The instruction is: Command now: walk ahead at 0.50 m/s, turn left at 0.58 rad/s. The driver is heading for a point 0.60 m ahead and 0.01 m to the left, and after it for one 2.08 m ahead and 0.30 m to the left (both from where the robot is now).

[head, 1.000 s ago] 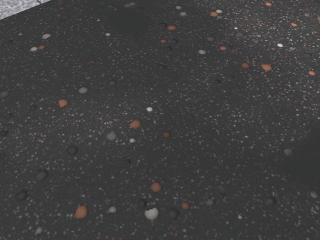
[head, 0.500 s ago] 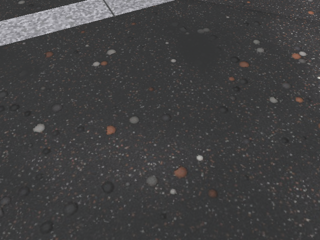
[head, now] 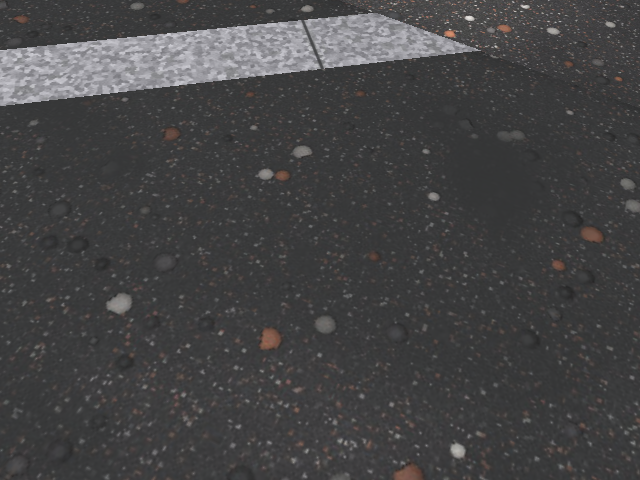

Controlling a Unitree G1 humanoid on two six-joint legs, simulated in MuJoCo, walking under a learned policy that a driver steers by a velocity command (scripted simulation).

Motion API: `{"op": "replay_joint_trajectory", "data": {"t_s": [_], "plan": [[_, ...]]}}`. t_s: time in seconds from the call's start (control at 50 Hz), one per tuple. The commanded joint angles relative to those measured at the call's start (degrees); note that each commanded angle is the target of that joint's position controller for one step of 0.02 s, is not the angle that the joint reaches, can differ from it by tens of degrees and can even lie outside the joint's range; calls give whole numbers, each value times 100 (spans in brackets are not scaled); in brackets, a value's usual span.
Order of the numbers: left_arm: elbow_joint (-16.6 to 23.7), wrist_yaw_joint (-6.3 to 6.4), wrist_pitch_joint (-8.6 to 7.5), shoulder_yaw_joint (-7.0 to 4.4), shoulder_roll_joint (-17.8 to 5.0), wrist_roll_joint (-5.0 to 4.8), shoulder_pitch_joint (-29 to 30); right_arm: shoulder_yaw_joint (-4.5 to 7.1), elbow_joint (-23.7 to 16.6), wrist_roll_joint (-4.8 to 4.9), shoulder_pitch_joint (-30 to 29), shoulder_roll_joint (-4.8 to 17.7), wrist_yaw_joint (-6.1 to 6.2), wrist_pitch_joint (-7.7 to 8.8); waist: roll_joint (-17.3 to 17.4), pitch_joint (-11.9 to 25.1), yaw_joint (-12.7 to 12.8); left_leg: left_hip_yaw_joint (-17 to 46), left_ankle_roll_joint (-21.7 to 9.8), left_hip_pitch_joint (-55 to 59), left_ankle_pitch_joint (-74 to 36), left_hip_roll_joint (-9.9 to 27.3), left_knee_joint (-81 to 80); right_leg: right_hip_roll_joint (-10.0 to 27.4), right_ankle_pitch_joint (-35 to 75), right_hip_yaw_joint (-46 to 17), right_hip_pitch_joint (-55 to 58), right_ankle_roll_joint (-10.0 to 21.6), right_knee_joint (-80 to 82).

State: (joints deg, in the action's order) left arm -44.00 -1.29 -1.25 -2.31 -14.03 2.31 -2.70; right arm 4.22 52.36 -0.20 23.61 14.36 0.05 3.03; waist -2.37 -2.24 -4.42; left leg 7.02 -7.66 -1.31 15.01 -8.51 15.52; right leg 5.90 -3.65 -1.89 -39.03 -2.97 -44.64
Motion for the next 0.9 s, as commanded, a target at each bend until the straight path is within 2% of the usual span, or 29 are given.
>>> {"op": "replay_joint_trajectory", "data": {"t_s": [0.02, 0.06, 0.08, 0.1, 0.12, 0.14, 0.16, 0.18, 0.2, 0.22, 0.24, 0.28, 0.3, 0.36, 0.42, 0.48, 0.54, 0.6, 0.62, 0.64, 0.66, 0.68, 0.7, 0.72, 0.74, 0.78, 0.82, 0.86, 0.9], "plan": [[699, -22, -136, -18, -400, -40, 927, 184, -224, -46, 487, 895, 59, 28, 628, -55, -154, 1164, -576, 414, -3087, 1492, 55, -338, 157, 214, -267, 74, 549], [809, -22, -193, -10, -488, -70, 949, 202, -283, -75, 435, 980, 103, 30, 697, -57, -84, 1329, -485, 499, -3315, 1586, 252, -435, 57, 142, 97, 195, 967], [783, -10, -221, -24, -562, -82, 720, 216, -339, -81, 286, 1041, 122, 36, 735, -24, 69, 1365, -377, 389, -3479, 1597, 384, -499, -67, 112, 554, 273, 1208], [670, 25, -250, -61, -667, -96, 261, 232, -421, -85, 33, 1119, 120, 50, 764, 105, 320, 1307, -226, 126, -3993, 1528, 684, -639, -300, 142, 1334, 378, 1420], [463, 87, -291, -134, -839, -104, -418, 247, -470, -84, -100, 1188, 82, 79, 695, 448, 595, 1258, -101, -46, -4531, 1372, 1347, -811, -457, 220, 2266, 481, 1527], [281, 163, -366, -202, -1004, -71, -1262, 237, -507, -30, -224, 1158, 20, 124, 429, 925, 1052, 1017, 33, -523, -4180, 1027, 2489, -546, -257, 49, 3509, 642, 1844], [269, 273, -387, -294, -1443, 78, -2170, 96, -718, 27, -108, 646, -25, 170, -238, 1859, 1282, 607, 126, -1313, -2122, 655, 4148, 895, -1396, -1369, 4865, 887, 1919], [321, 249, -310, -381, -1826, 138, -1836, 41, -860, 189, 685, 324, -12, 123, -1726, 2279, 648, 85, 273, -2951, 1821, -148, 5476, 2128, -1530, -4104, 5685, 1542, 2719], [392, 204, -238, -304, -1238, 20, -1437, 77, -635, -61, 513, 793, 39, 28, -624, 1524, 542, 119, 220, -3372, 1323, 443, 5899, 1861, -2282, -4060, 4914, 1513, 2821], [416, 181, -237, -184, -764, -36, -1098, 83, -633, -112, 129, 783, -19, 5, -59, 746, 514, 31, 259, -3311, 736, 632, 5722, 1554, -2116, -3053, 4062, 1420, 2930], [356, 152, -255, -125, -560, -15, -982, 51, -669, -123, -82, 655, -60, -4, 136, 398, 466, -25, 301, -3190, 470, 781, 5466, 1246, -1437, -2294, 3544, 1328, 3059], [158, 142, -337, -97, -527, -42, -1126, 15, -692, -200, -127, 517, -158, -95, -291, 214, 358, -78, 378, -2910, 370, 917, 5141, 855, -496, -1378, 3034, 1214, 3249], [67, 108, -407, -103, -555, -74, -1254, 3, -698, -205, -122, 478, -184, -133, -374, 243, 336, -96, 396, -2845, 348, 890, 5056, 814, -20, -1183, 2981, 1246, 3281], [-113, 47, -539, -133, -646, -134, -1496, -34, -838, -221, -518, 434, -241, -169, -337, 187, 330, -100, 466, -3255, 49, 920, 4679, 819, 472, -737, 3116, 1384, 3500], [-251, 37, -519, -138, -656, -145, -1665, -116, -1084, -226, -1258, 370, -300, -138, -261, 6, 428, -320, 590, -3565, -533, 1080, 3792, 688, 451, -303, 3192, 1384, 3723], [-381, 18, -488, -149, -711, -178, -1846, -252, -1266, -205, -1920, 196, -356, -89, -295, -49, 570, -810, 639, -3087, -1062, 1174, 2644, 497, 755, 121, 3069, 1282, 3718], [-544, 20, -448, -187, -872, -167, -2181, -276, -1381, -179, -2293, 274, -329, -62, -327, -69, 696, -1031, 552, -2775, -946, 1108, 2045, 665, 1071, 104, 3368, 1232, 3541], [-659, 51, -356, -213, -987, -154, -2253, -237, -1371, -208, -2151, 396, -256, -16, -342, -13, 569, -1141, 327, -2324, -461, 924, 1597, 834, 1888, 94, 3766, 1156, 2999], [-691, 62, -321, -207, -989, -176, -2217, -201, -1208, -245, -1670, 425, -221, 26, -229, 208, 318, -1210, 225, -1659, -521, 763, 1225, 713, 2529, 265, 3770, 1069, 2348], [-705, 68, -301, -157, -852, -186, -2276, -116, -893, -317, -824, 595, -164, 89, 21, 714, 14, -1125, 81, -499, -544, 736, 1038, 441, 2562, 503, 3436, 951, 1293], [-459, 69, -311, -67, -614, -187, -2146, 8, -723, -427, 234, 1037, -83, 127, 682, 1469, -418, 276, -232, 868, 56, 2022, 879, 169, 871, 752, 2423, 794, -370], [-297, 56, -305, 26, -116, -287, -2689, 134, -687, -352, 323, 1590, -18, 75, 1985, 1815, -80, 2782, -904, 1808, -422, 3423, 165, -836, -2710, 826, 602, 574, -2111], [-414, 136, -223, -133, -727, -151, -2335, 107, -714, -98, 67, 1308, -9, 42, 1021, 1356, -93, 2516, -924, 1329, -1488, 3220, 235, -592, -2646, 127, 238, 614, -2572], [-361, 126, -233, -123, -616, -184, -2077, -9, -736, -69, -368, 932, -12, 79, 783, 769, 135, 1539, -834, 730, -2844, 2949, 336, -417, -2265, 20, 263, 625, -2538], [-405, 125, -232, -83, -468, -201, -2031, -101, -716, -76, -612, 610, -37, 126, 590, 545, 316, 863, -668, 231, -3874, 2653, 273, -280, -2057, 16, 508, 584, -2237], [-536, 108, -87, -75, -377, -112, -2184, -196, -687, -42, -959, 315, -14, 168, 730, 450, 624, 117, -373, -369, -4470, 2248, 103, -187, -1849, 68, 1059, 444, -1774], [-581, 71, 22, -84, -297, -83, -2229, -197, -584, -35, -881, 393, 1, 219, 724, 570, 734, -201, -396, -561, -5146, 2152, 39, -336, -1567, 157, 1377, 351, -1619], [-593, 62, 84, -68, -218, -70, -2111, -189, -477, -25, -854, 482, 20, 228, 710, 544, 789, -464, -418, -684, -5213, 2070, -21, -354, -1264, 217, 1436, 284, -1241], [-566, 85, 113, -23, -143, -60, -1819, -221, -376, -36, -852, 446, 36, 198, 773, 440, 747, -709, -334, -791, -5077, 1913, 0, -338, -958, 302, 1544, 265, -568]]}}
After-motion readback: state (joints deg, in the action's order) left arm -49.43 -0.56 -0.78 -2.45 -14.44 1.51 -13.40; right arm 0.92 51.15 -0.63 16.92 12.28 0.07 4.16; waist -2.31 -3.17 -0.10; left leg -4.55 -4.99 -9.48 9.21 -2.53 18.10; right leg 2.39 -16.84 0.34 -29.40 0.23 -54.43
